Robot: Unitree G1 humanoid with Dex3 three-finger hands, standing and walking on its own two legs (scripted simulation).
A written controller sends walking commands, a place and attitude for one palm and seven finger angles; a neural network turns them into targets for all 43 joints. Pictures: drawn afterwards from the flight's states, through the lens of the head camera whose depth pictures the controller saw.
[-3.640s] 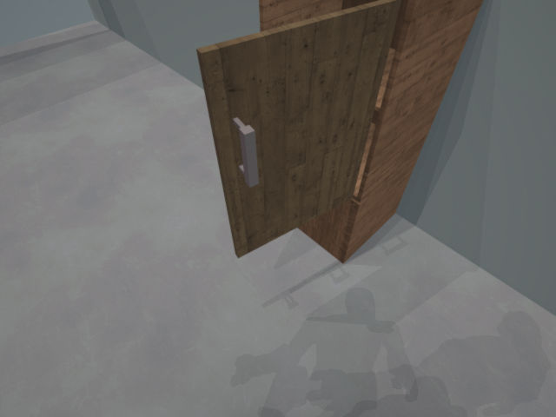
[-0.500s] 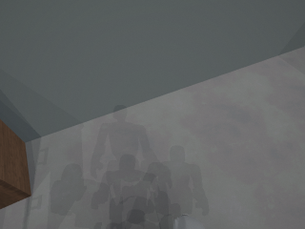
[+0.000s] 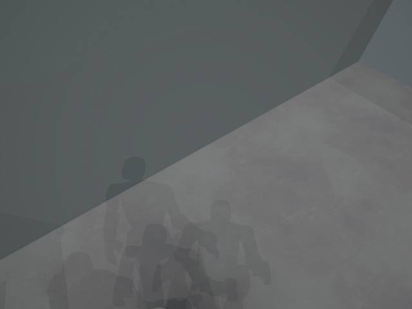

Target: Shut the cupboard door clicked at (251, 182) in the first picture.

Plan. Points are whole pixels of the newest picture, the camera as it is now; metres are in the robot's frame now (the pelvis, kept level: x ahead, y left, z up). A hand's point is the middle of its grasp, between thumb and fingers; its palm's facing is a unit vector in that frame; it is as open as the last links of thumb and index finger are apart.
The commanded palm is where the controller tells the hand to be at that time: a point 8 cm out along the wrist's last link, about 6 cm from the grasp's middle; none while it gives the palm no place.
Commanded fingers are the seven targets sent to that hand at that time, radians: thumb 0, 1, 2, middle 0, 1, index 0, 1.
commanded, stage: walk to a spot facing it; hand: left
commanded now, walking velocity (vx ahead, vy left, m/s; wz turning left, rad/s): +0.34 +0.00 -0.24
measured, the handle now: out of the picture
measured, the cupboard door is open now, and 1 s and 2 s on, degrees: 78 78 78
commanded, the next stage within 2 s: turn to face it in 0.16 s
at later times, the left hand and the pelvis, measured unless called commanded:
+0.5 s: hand (155, 244) +0.29 +0.14 -0.17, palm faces +0.05 -0.98 -0.19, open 7.2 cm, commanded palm none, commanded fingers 0.00 0.90 0.90 -0.20 -0.30 -0.20 -0.30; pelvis +0.20 -0.04 +0.00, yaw +2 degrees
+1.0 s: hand (162, 229) +0.32 +0.13 -0.15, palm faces +0.34 -0.90 -0.28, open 7.4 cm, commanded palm none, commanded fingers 0.00 0.90 0.90 -0.20 -0.30 -0.20 -0.30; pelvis +0.30 -0.09 +0.00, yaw +20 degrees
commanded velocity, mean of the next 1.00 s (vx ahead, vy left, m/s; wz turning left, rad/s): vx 0.06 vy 0.00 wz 0.39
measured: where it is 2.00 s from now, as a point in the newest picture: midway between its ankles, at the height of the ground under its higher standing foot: (229, 277)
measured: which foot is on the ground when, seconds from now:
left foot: down 0.00-0.30, up 0.32-0.56, down 0.58-0.86, up 0.88-1.00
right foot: down 0.00-0.00, up 0.02-0.30, down 0.32-0.58, up 0.60-0.84, down 0.86-1.00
